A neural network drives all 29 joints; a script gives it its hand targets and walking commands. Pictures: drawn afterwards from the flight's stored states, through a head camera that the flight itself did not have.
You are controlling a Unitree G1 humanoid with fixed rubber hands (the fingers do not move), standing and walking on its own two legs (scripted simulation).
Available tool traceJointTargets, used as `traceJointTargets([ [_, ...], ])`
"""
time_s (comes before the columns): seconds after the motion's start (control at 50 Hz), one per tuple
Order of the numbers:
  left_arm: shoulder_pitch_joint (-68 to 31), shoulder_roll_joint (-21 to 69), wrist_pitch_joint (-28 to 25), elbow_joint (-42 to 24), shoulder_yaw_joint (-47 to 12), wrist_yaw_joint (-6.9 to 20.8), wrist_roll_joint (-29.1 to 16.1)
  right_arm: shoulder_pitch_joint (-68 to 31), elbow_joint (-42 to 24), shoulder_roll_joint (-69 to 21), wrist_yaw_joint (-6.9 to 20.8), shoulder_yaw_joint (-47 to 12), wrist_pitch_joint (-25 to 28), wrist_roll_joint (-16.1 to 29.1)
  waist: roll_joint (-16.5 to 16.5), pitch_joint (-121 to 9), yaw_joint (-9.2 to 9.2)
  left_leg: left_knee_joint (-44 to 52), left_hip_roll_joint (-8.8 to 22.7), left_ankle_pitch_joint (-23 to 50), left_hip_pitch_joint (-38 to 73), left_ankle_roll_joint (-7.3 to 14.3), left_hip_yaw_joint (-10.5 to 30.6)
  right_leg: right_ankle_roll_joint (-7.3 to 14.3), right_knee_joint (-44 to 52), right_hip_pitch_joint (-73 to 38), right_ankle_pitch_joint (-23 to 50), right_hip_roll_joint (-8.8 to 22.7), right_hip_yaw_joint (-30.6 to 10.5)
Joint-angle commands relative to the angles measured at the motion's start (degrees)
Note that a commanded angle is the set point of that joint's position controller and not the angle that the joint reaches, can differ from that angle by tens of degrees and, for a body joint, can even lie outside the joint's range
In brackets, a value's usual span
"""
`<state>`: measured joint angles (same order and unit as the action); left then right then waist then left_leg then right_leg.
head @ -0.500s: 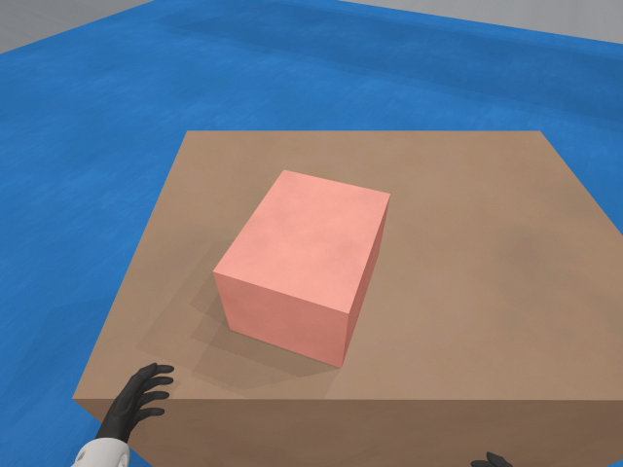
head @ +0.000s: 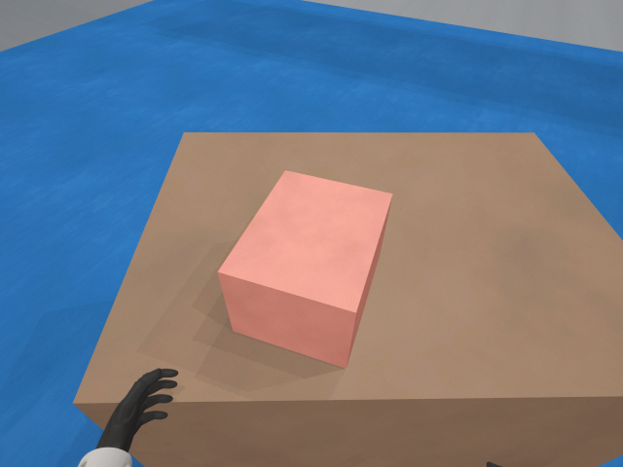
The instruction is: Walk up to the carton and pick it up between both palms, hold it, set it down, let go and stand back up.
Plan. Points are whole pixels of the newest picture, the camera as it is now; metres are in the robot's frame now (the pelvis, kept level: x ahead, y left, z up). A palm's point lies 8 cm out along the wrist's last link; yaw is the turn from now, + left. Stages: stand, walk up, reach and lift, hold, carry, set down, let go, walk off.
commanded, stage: stand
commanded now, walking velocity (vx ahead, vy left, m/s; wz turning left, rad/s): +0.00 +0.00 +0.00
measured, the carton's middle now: (313, 261) +0.46 +0.00 -0.01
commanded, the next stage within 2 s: none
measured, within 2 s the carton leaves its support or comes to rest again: neither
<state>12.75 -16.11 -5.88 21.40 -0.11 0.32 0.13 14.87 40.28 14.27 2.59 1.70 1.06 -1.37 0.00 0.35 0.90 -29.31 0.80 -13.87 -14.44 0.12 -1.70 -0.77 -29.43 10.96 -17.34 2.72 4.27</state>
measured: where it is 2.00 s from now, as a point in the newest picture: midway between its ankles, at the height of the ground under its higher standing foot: outside the picture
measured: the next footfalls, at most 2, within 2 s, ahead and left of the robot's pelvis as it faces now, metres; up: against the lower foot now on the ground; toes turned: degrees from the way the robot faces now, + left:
none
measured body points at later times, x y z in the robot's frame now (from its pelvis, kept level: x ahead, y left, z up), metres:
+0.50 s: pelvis +0.00 -0.01 +0.00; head -0.01 -0.01 +0.45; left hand +0.21 +0.23 -0.03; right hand +0.11 -0.27 -0.11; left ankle +0.02 +0.12 -0.74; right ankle -0.02 -0.12 -0.74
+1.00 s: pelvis +0.00 -0.01 +0.00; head -0.01 -0.01 +0.45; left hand +0.21 +0.23 -0.03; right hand +0.12 -0.27 -0.11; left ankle +0.02 +0.12 -0.74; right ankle -0.02 -0.12 -0.74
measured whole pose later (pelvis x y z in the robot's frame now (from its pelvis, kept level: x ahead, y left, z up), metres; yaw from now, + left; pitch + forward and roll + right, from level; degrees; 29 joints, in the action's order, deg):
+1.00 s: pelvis +0.00 -0.01 +0.00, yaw +2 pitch -2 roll +0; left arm 11.0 -16.6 -5.1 23.2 0.3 -0.2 0.4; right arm 15.2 40.1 14.9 2.5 2.3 0.4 -1.0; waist 0.1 0.6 1.6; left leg -30.1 1.1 -13.8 -14.2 -0.9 0.7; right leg 0.3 -29.9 9.7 -18.1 2.3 6.6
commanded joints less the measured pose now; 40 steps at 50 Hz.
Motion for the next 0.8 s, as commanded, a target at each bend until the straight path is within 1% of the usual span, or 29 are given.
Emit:
traceJointTargets([
  [0.0, 4.54, -7.60, 3.32, 1.88, 3.15, -0.92, 1.18, -0.92, -4.64, 7.98, -0.15, 2.42, 1.09, 0.09, 1.93, -3.22, -0.98, 3.47, 4.34, 10.37, 1.18, 2.23, 6.03, 1.93, 4.65, -1.16, 8.62, 3.88, -4.62],
  [0.04, 4.18, -7.74, 3.41, 1.76, 3.10, -0.92, 1.04, -1.60, -4.62, 7.79, -0.16, 2.40, 0.96, 0.10, 3.01, -3.38, -1.05, 3.18, 4.39, 10.28, 1.27, 2.28, 6.31, 2.01, 4.41, -1.28, 8.88, 3.82, -4.57],
  [0.08, 4.65, -6.91, 3.60, 1.41, 3.04, -0.90, 1.09, -1.75, -4.59, 7.85, -0.06, 2.57, 0.81, 0.04, 2.11, -1.57, -1.22, 3.50, 4.29, 8.94, 0.68, 2.17, 6.01, 1.87, 4.60, -0.17, 7.14, 3.64, -4.30],
  [0.1, 4.60, -7.66, 3.64, 1.55, 3.18, -0.96, 1.07, -1.31, -4.54, 7.80, 0.00, 2.47, 0.75, 0.12, 2.97, -1.50, -1.20, 3.48, 4.30, 9.70, 0.88, 2.25, 6.25, 1.75, 4.57, 0.09, 7.66, 3.85, -3.99],
  [0.14, 4.95, -7.08, 3.77, 1.58, 3.16, -0.98, 0.86, -1.34, -4.41, 8.03, 0.04, 2.54, 0.47, 0.25, 2.53, 1.92, -1.15, 4.21, 4.02, 6.87, -1.14, 2.31, 6.61, 1.58, 5.48, 1.64, 4.56, 3.73, -4.49],
  [0.18, 4.99, -7.52, 3.91, 1.54, 3.09, -0.96, 0.59, -1.64, -4.60, 7.47, 0.07, 2.45, 0.29, 0.13, 2.90, 4.69, -1.17, 4.41, 3.85, 6.91, -1.75, 2.21, 6.64, 1.58, 5.84, 3.02, 4.71, 3.76, -4.54],
  [0.2, 4.83, -7.47, 3.89, 1.56, 3.02, -0.98, 0.63, -1.34, -4.66, 7.55, 0.07, 2.44, 0.35, 0.07, 2.87, 4.42, -1.05, 4.10, 3.89, 8.34, -1.23, 2.20, 6.53, 1.67, 5.97, 2.90, 5.95, 3.68, -4.33],
  [0.24, 4.28, -7.56, 3.74, 2.07, 3.08, -0.90, 0.86, -0.53, -4.45, 7.88, -0.04, 2.54, 0.46, 0.20, 1.28, 2.90, -0.50, 4.45, 4.17, 7.71, -0.68, 2.14, 6.61, 1.98, 5.90, 2.22, 4.37, 3.76, -4.52],
  [0.26, 4.40, -7.37, 3.80, 2.13, 3.09, -0.88, 0.90, -0.50, -4.52, 8.11, -0.09, 2.47, 0.40, 0.40, 0.16, 2.68, -0.65, 4.96, 3.81, 5.97, -1.81, 2.16, 6.95, 1.97, 5.76, 1.52, 3.39, 3.75, -4.55],
  [0.28, 4.53, -7.60, 3.78, 2.20, 3.26, -0.91, 0.89, -0.83, -4.59, 8.06, -0.11, 2.44, 0.34, 0.29, 0.82, 3.50, -0.97, 5.12, 3.93, 4.75, -2.20, 2.07, 6.81, 1.85, 5.97, 1.74, 2.99, 3.61, -4.71],
  [0.3, 4.23, -7.75, 3.76, 2.50, 3.25, -0.86, 1.00, -1.05, -4.83, 8.12, -0.11, 2.55, 0.36, 0.26, 0.00, 2.85, -0.75, 4.85, 3.89, 5.50, -1.73, 1.89, 6.67, 1.90, 5.73, 1.64, 3.74, 3.83, -4.60],
  [0.32, 4.40, -7.79, 3.80, 2.37, 3.26, -0.87, 0.85, -1.08, -4.81, 7.84, -0.10, 2.56, 0.34, 0.36, 1.03, 2.89, -0.98, 5.04, 3.82, 6.23, -1.55, 1.96, 6.83, 1.71, 5.37, 1.47, 4.00, 3.64, -4.17],
  [0.34, 4.24, -7.43, 3.80, 2.41, 3.27, -0.88, 0.92, -1.63, -4.94, 8.04, -0.08, 2.61, 0.37, 0.36, 1.26, 3.10, -1.10, 4.55, 3.75, 6.81, -1.38, 2.10, 7.00, 1.69, 5.85, 1.47, 4.32, 3.58, -4.22],
  [0.36, 4.31, -7.57, 3.71, 2.58, 3.22, -0.89, 1.01, -1.41, -5.11, 8.00, -0.10, 2.64, 0.46, 0.42, 0.25, 2.11, -0.81, 4.26, 3.91, 7.98, -1.04, 2.02, 6.61, 1.72, 5.74, 0.71, 5.49, 3.76, -4.20],
  [0.38, 4.14, -7.65, 3.66, 2.38, 3.29, -0.90, 0.90, -1.07, -4.72, 7.66, -0.08, 2.45, 0.47, 0.39, 0.80, 1.12, -0.92, 4.08, 3.99, 8.58, -0.53, 2.23, 6.69, 1.96, 5.31, 0.23, 6.18, 3.85, -4.20],
  [0.4, 3.91, -7.29, 3.64, 2.71, 3.17, -0.87, 1.04, -1.29, -4.79, 7.80, -0.13, 2.47, 0.52, 0.27, 0.10, 1.04, -0.92, 4.16, 3.88, 8.43, -0.53, 2.16, 6.69, 1.94, 5.47, 0.17, 5.85, 3.86, -4.21],
  [0.46, 3.67, -7.66, 3.60, 2.56, 3.19, -0.93, 1.16, -1.33, -4.72, 8.27, -0.18, 2.59, 0.55, 0.30, 1.47, -0.87, -1.04, 3.17, 3.73, 9.61, 0.31, 2.10, 6.82, 2.18, 5.73, -0.86, 7.39, 4.00, -4.31],
  [0.48, 3.98, -8.06, 3.56, 2.60, 3.29, -0.95, 1.12, -0.93, -4.76, 8.09, -0.15, 2.68, 0.51, 0.27, 2.80, -2.02, -0.88, 2.73, 3.77, 10.29, 1.26, 2.01, 6.60, 2.20, 5.69, -0.64, 8.20, 4.34, -4.01],
  [0.52, 3.51, -8.06, 3.67, 2.69, 3.33, -0.96, 0.69, -0.69, -4.82, 7.66, -0.15, 2.43, 0.42, 0.31, 4.24, -0.61, -0.78, 2.97, 3.67, 8.31, 0.27, 1.64, 6.76, 2.38, 6.32, -0.12, 6.27, 4.49, -4.13],
  [0.54, 3.54, -7.53, 3.71, 2.59, 3.21, -0.97, 0.81, -1.19, -4.83, 7.87, -0.16, 2.58, 0.37, 0.31, 3.73, 1.99, -0.86, 3.28, 3.66, 7.67, -0.51, 1.68, 6.91, 2.20, 6.62, 1.06, 5.14, 4.28, -4.39],
  [0.56, 4.07, -7.60, 3.67, 2.60, 3.20, -0.94, 0.74, -1.06, -4.61, 7.98, -0.18, 2.67, 0.42, 0.21, 4.19, 1.87, -1.04, 3.40, 3.82, 8.53, -0.08, 1.76, 6.92, 2.25, 6.46, 1.57, 5.37, 4.30, -4.23],
  [0.58, 3.51, -7.63, 3.63, 2.68, 3.27, -0.89, 0.82, -0.95, -4.50, 8.06, -0.24, 2.58, 0.47, 0.22, 3.03, 1.75, -0.87, 3.31, 3.99, 9.26, 0.00, 1.92, 6.85, 2.36, 6.25, 1.10, 5.82, 4.36, -4.42],
  [0.62, 3.50, -7.64, 3.72, 2.76, 3.35, -0.84, 0.84, -0.86, -4.41, 7.81, -0.24, 2.62, 0.40, 0.32, 3.42, 2.98, -0.94, 3.57, 3.80, 7.96, -0.79, 1.82, 6.92, 2.11, 6.76, 1.29, 4.22, 4.11, -3.91],
  [0.64, 3.49, -7.64, 3.76, 2.78, 3.24, -0.80, 0.89, -0.83, -4.33, 8.16, -0.29, 2.70, 0.37, 0.35, 1.61, 3.07, -0.81, 3.62, 3.71, 8.19, -0.96, 1.99, 7.11, 2.35, 6.52, 1.11, 4.62, 4.17, -4.39],
  [0.66, 3.26, -7.48, 3.79, 2.81, 3.34, -0.74, 0.91, -0.95, -4.48, 7.94, -0.30, 2.68, 0.41, 0.47, 0.61, 3.22, -0.84, 3.92, 3.83, 8.69, -1.68, 1.96, 7.23, 2.54, 6.52, 0.34, 5.37, 4.31, -4.47],
  [0.7, 3.58, -7.78, 3.80, 2.99, 3.41, -0.83, 0.75, -0.82, -4.79, 7.46, -0.38, 2.46, 0.39, 0.46, 1.19, 2.94, -1.16, 4.03, 3.63, 8.05, -1.52, 1.96, 7.27, 2.48, 6.49, 0.81, 4.64, 4.17, -4.36],
  [0.72, 3.60, -7.77, 3.87, 3.01, 3.33, -0.90, 0.85, -0.88, -4.67, 7.93, -0.37, 2.69, 0.43, 0.44, 1.91, 2.20, -0.84, 4.09, 3.83, 8.39, -0.95, 1.96, 7.51, 2.29, 6.32, 0.50, 4.60, 4.02, -4.07],
  [0.76, 3.54, -8.34, 3.93, 3.02, 3.63, -0.91, 0.89, -0.78, -5.07, 7.82, -0.32, 2.50, 0.27, 0.44, 1.45, 2.74, -0.86, 4.01, 3.35, 6.73, -1.68, 2.03, 7.70, 2.42, 6.64, 0.99, 2.85, 4.42, -4.21],
  [0.78, 3.74, -8.09, 3.85, 3.12, 3.45, -0.86, 0.88, -1.32, -5.41, 7.98, -0.31, 2.60, 0.34, 0.41, 0.30, 1.86, -0.95, 3.59, 3.36, 6.93, -1.28, 1.86, 7.59, 2.42, 7.00, 1.08, 2.87, 4.44, -4.38],
])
